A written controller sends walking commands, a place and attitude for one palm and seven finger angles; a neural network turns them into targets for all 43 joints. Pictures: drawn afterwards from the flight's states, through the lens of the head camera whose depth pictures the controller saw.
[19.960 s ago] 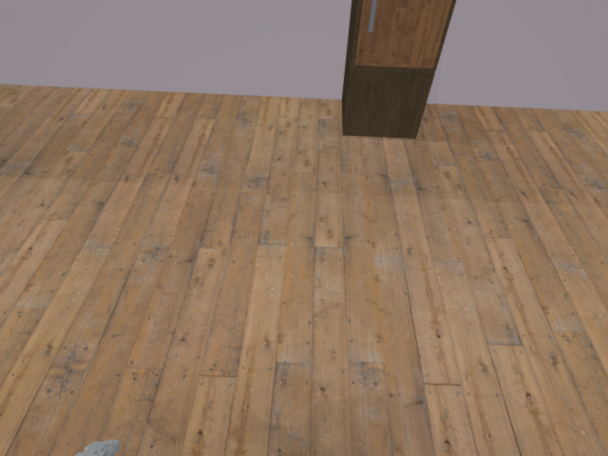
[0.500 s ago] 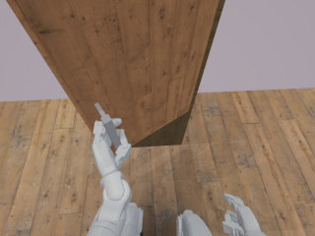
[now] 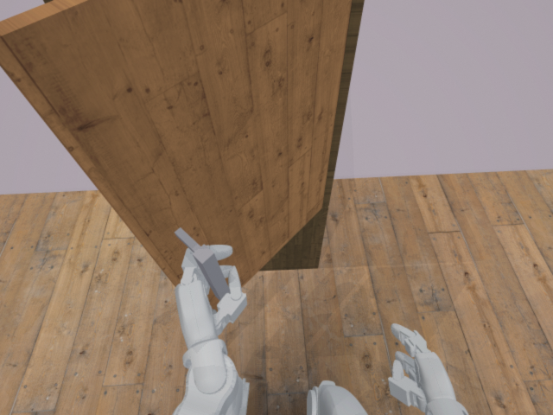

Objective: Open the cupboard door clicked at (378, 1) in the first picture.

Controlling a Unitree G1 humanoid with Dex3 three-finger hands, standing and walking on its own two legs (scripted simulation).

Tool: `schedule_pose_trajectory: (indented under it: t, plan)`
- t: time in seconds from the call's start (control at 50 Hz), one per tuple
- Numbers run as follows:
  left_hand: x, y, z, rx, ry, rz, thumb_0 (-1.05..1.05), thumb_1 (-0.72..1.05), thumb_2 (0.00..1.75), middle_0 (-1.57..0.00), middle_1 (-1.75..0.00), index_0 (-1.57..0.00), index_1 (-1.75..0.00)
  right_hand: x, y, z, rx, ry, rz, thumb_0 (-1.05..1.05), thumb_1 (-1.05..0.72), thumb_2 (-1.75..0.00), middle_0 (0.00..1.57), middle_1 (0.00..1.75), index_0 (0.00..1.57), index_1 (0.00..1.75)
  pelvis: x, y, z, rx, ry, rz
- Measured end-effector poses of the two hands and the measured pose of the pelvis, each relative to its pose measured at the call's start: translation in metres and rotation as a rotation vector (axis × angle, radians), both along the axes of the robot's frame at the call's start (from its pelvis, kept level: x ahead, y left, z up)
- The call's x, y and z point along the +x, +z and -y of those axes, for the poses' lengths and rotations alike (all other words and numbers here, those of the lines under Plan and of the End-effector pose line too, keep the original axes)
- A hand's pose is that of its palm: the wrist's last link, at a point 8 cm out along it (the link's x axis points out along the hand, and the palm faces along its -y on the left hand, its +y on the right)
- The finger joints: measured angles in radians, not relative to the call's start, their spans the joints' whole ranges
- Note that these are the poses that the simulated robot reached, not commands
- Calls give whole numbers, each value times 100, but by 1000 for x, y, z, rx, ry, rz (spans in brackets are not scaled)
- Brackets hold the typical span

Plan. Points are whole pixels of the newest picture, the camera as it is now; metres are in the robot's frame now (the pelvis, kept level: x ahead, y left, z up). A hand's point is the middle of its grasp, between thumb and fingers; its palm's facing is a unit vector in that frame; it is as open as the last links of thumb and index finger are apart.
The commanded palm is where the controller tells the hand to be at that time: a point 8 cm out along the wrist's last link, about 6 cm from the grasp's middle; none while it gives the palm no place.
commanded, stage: open thumb and fingers to let go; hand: left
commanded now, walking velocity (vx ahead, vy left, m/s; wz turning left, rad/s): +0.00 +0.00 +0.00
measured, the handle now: (205, 268) +0.32 +0.11 +0.02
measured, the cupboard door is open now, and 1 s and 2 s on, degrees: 45 45 45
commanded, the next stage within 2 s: slide the hand sideways off the handle in 0.68 s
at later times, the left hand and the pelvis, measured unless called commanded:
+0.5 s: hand (226, 292) +0.29 +0.08 +0.01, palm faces +0.38 -0.92 -0.07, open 13.9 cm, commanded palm +0.24 +0.11 +0.01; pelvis -0.01 +0.01 -0.01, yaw +0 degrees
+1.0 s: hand (226, 317) +0.26 +0.08 +0.01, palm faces -0.07 -1.00 +0.03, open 16.1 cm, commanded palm +0.24 +0.11 +0.01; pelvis -0.01 +0.05 -0.02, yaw -2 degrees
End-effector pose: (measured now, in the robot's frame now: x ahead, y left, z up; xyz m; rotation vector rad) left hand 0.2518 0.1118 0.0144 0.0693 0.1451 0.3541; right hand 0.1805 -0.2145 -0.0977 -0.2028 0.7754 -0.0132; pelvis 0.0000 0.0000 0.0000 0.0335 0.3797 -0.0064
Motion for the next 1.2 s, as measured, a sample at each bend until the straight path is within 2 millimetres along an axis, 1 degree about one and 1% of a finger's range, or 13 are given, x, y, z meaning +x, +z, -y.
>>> schedule_pose_trajectory:
  t: [0.06,0.12,0.26,0.32,0.38,0.48,0.66,0.72,0.82,0.92,0.98,1.06,1.2]
  plan:
    - [-1,0,-3,-7,36,7,0,59,76,-36,-132,-40,-132,-9,-6,8,-9,-11,-28,1,-90,-90,20,30,20,30,-2,-1,3,4,2,-5]
    - [-4,-1,-5,-7,56,13,0,47,72,-36,-130,-40,-131,-18,-11,12,-13,-21,-53,1,-90,-90,19,30,20,30,-3,-2,5,6,3,-9]
    - [-8,-2,-7,-5,60,30,1,7,55,-34,-126,-36,-126,-34,-21,12,-11,-31,-86,1,-90,-90,19,30,20,30,-7,-5,3,5,2,-16]
    - [-7,-3,-7,-7,55,40,1,-11,47,-33,-124,-34,-124,-35,-24,9,-9,-32,-89,1,-90,-90,20,30,20,30,-9,-6,1,3,1,-18]
    - [-4,-4,-9,-7,55,45,0,-26,40,-32,-121,-33,-121,-35,-24,4,-7,-32,-84,1,-90,-90,20,30,20,30,-10,-7,-2,0,-1,-18]
    - [-1,-3,-12,-10,44,40,0,-40,34,-29,-109,-30,-109,-30,-20,-6,-3,-26,-67,1,-90,-90,20,30,20,30,-10,-6,-9,-6,-4,-16]
    - [2,-3,-15,-18,-2,31,-1,-48,31,-22,-72,-28,-73,-19,-7,-22,-10,-10,-33,1,-90,-90,20,30,20,30,-8,-2,-21,-24,-7,-8]
    - [4,-3,-16,-22,-12,34,-1,-49,31,-23,-60,-28,-63,-16,-4,-26,-14,-4,-24,1,-90,-90,20,30,20,30,-8,-3,-25,-32,-7,-7]
    - [3,-3,-20,-24,-35,34,-1,-49,31,-29,-51,-31,-57,-13,-2,-33,-11,8,-18,1,-90,-90,20,30,20,30,-9,-3,-31,-39,-6,-2]
    - [-7,-5,-24,-53,-316,86,-1,-49,31,-23,-41,-21,-45,-17,-5,-34,-9,2,-20,1,-90,-90,20,30,20,30,-11,-10,-38,-44,1,-6]
    - [-12,-7,-23,-90,-412,107,-1,-49,31,-19,-37,-18,-39,-22,-10,-34,-12,-19,-26,1,-90,-90,20,30,20,30,-13,-15,-44,-49,-6,-5]
    - [-13,-7,-21,-131,-390,110,-1,-50,30,-16,-34,-16,-34,-28,-14,-36,-11,-39,-47,1,-90,-90,20,30,20,30,-15,-18,-51,-48,-18,-9]
    - [-20,0,-19,-105,-357,108,-1,-50,30,-15,-31,-15,-31,-34,-13,-47,11,-50,-73,1,-90,-90,20,30,20,30,-12,-16,-56,-42,-32,-10]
